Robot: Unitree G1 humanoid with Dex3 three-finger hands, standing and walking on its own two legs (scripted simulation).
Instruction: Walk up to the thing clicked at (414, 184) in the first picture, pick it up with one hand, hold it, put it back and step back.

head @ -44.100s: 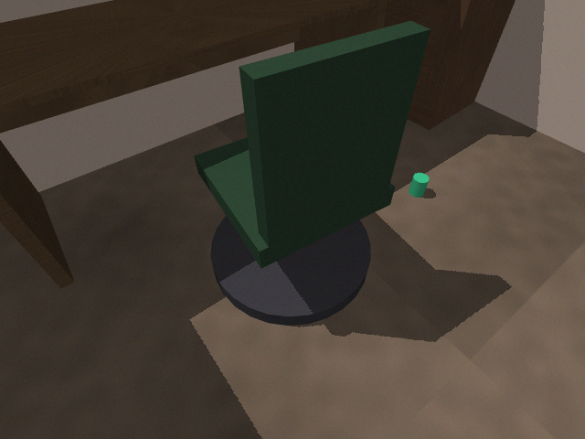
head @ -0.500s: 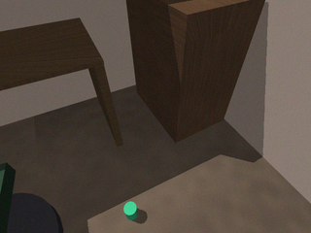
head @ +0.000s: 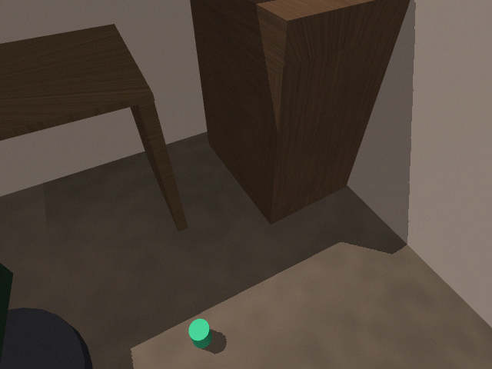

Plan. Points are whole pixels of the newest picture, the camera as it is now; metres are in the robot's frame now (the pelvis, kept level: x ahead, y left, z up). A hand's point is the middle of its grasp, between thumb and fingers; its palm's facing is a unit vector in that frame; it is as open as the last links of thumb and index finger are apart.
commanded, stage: stand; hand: left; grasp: from above
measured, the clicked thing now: (200, 333) +0.40 +0.20 -0.73
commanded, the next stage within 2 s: step back in 1.12 s
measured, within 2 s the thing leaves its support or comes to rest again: neither
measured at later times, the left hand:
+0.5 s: hand out of the picture +0.07 +0.25 -0.16, palm faces +0.00 -0.94 -0.33, open 7.4 cm
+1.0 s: hand out of the picture +0.08 +0.25 -0.16, palm faces -0.02 -0.94 -0.33, open 7.4 cm
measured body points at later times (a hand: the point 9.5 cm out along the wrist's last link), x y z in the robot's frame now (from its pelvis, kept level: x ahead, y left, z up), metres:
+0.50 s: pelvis +0.01 +0.00 +0.00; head +0.01 +0.00 +0.45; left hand +0.07 +0.30 -0.13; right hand +0.07 -0.29 -0.14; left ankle +0.01 +0.14 -0.75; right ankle +0.00 -0.13 -0.75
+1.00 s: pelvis +0.01 +0.00 +0.00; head +0.02 -0.01 +0.45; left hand +0.09 +0.29 -0.13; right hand +0.08 -0.30 -0.14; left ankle +0.01 +0.14 -0.75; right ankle +0.00 -0.13 -0.75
